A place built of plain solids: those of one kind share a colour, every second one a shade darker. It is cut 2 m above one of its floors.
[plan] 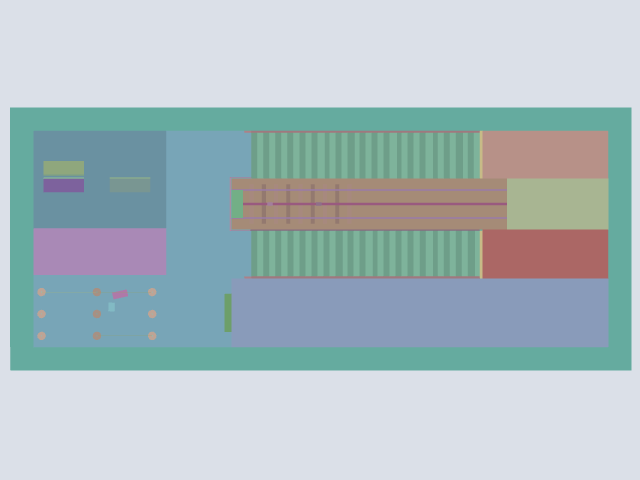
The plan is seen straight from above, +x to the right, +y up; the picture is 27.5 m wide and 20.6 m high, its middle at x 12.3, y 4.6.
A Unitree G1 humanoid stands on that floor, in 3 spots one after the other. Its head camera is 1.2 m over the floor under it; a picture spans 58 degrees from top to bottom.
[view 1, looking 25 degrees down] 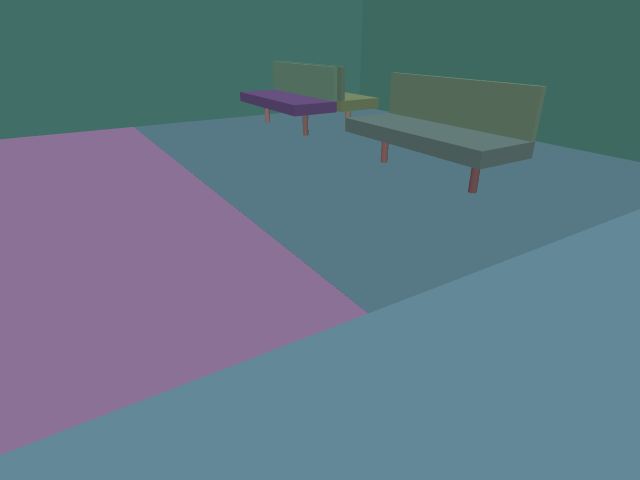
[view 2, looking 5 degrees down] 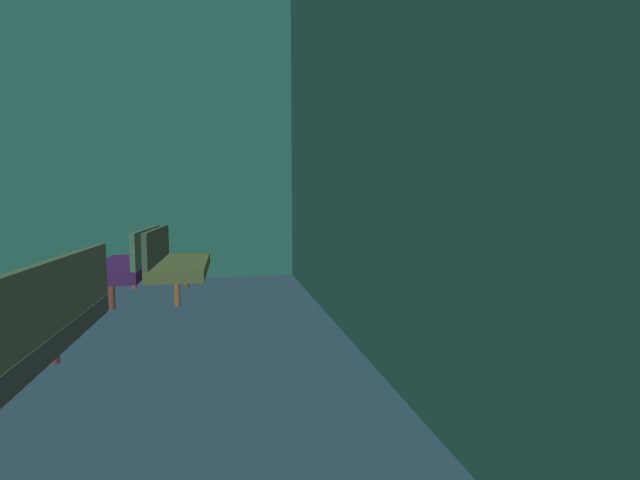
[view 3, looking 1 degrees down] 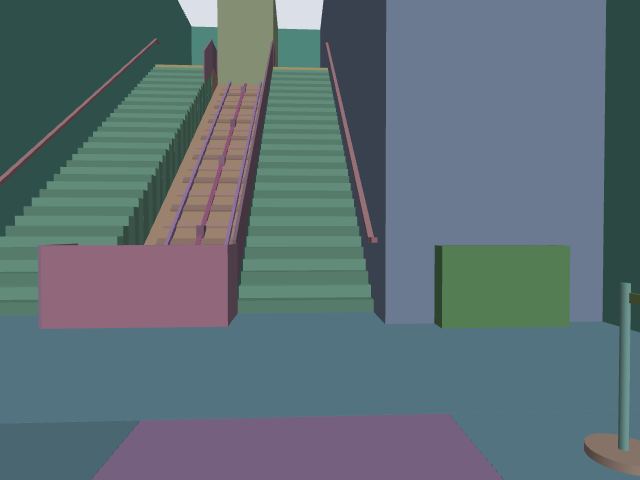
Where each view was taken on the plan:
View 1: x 7.05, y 3.98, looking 148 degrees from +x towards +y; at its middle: floor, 2.84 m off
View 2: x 7.05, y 8.26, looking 168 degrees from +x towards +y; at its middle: wall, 4.98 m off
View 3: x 2.90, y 4.10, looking -3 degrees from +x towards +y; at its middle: step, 7.75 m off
